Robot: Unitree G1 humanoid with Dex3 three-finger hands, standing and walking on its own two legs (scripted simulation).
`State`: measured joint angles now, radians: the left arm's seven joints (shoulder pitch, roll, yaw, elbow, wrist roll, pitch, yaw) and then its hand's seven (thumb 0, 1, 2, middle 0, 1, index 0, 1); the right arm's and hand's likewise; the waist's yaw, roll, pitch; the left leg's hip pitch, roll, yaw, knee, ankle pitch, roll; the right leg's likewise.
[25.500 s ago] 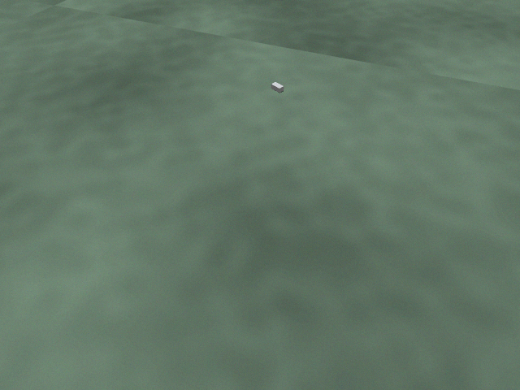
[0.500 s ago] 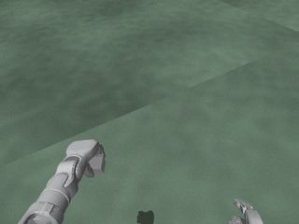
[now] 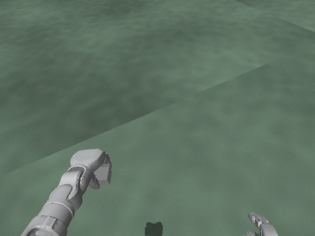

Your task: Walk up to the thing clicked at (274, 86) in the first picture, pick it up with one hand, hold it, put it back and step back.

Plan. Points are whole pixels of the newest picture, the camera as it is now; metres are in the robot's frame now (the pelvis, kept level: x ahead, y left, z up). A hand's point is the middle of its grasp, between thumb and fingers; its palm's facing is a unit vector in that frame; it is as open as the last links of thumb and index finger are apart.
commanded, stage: crouch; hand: left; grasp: from above
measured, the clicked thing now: (96, 176) +0.30 +0.22 -0.08
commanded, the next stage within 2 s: none
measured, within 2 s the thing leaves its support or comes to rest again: neither
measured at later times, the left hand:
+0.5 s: hand (97, 187) +0.29 +0.23 -0.13, palm faces -0.48 -0.01 -0.88, open 7.1 cm
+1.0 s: hand (113, 194) +0.35 +0.25 -0.37, palm faces -0.46 +0.00 -0.89, open 7.2 cm
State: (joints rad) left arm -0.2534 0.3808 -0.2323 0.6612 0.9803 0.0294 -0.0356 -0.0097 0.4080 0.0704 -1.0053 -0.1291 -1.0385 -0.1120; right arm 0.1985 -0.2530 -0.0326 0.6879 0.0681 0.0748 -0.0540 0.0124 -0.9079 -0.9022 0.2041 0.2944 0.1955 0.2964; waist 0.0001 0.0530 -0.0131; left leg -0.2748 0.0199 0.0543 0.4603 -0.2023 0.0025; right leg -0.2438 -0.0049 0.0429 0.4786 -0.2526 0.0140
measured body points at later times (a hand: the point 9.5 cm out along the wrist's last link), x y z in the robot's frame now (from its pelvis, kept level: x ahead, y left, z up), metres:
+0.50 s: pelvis -0.02 +0.00 -0.03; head +0.04 +0.00 +0.42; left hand +0.31 +0.23 -0.07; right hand +0.11 -0.27 -0.14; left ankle +0.02 +0.12 -0.74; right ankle +0.00 -0.13 -0.74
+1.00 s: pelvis -0.07 +0.01 -0.24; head +0.11 +0.03 +0.17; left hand +0.37 +0.24 -0.32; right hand -0.03 -0.26 -0.37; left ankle +0.02 +0.12 -0.74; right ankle +0.00 -0.13 -0.74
